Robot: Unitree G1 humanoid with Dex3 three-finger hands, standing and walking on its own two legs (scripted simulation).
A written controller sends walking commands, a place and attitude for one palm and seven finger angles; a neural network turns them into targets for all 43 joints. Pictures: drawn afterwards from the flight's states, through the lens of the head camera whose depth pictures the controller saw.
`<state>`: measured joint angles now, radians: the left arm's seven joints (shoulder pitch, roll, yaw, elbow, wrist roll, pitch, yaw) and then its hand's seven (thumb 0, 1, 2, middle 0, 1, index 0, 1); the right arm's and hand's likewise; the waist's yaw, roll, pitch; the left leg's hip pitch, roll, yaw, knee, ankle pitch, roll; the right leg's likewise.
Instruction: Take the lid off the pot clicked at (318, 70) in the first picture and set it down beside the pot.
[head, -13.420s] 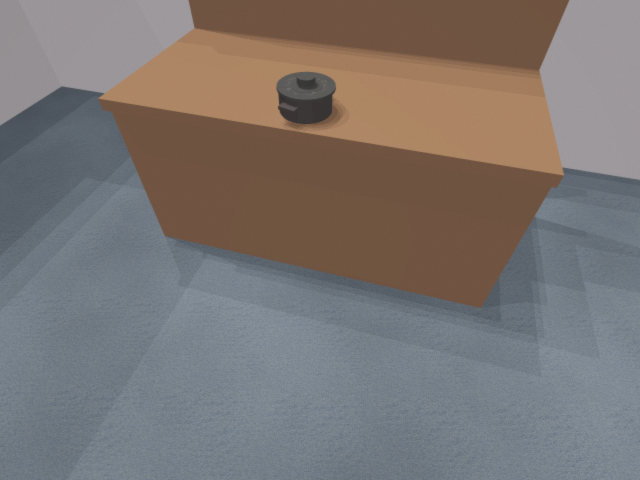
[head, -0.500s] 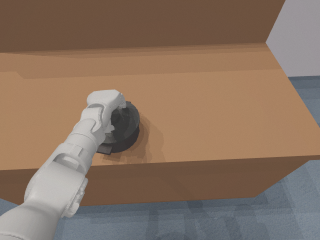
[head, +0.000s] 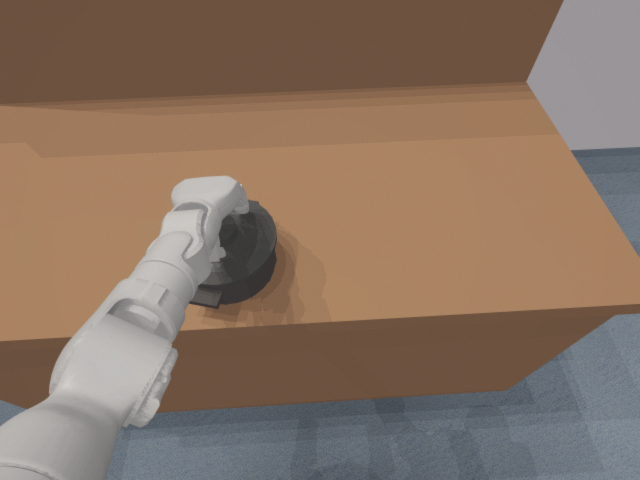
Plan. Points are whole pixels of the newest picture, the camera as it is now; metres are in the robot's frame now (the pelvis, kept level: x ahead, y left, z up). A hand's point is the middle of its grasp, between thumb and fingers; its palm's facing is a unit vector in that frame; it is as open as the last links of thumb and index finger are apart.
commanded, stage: lower the open fingers around the knob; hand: left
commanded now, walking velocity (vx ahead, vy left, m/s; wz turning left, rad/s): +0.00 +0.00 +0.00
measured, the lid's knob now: (219, 230) +0.48 +0.13 -0.01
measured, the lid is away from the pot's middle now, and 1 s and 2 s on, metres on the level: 0.00 0.00 0.00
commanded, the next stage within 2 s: raise the hand to come down again in 0.34 s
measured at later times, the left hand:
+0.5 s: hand (214, 230) +0.46 +0.13 +0.02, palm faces -0.38 -0.05 -0.92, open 10.1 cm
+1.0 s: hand (201, 233) +0.45 +0.15 +0.03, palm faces -0.39 -0.05 -0.92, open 10.4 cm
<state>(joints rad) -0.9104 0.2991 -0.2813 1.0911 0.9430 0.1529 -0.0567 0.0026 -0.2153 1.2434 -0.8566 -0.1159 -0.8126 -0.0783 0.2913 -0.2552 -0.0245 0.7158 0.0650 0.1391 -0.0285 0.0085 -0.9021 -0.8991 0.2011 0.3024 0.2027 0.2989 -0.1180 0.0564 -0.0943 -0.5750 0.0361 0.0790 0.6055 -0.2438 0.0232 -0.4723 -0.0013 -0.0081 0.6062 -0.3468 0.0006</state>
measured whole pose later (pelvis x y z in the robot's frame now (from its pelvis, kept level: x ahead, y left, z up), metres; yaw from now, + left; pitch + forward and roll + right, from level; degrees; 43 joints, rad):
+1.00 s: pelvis +0.01 +0.01 +0.00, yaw +0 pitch +11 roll -1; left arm -0.81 0.33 -0.27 0.96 0.93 0.11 -0.09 0.00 -0.12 1.02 -0.57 -0.58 -0.57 -0.58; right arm 0.29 -0.25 -0.04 0.71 0.06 0.14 -0.03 0.01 -0.90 -0.90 0.20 0.30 0.20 0.30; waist -0.10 0.06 -0.08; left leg -0.51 0.03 0.08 0.57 -0.25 0.03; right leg -0.40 -0.01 -0.01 0.55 -0.34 0.01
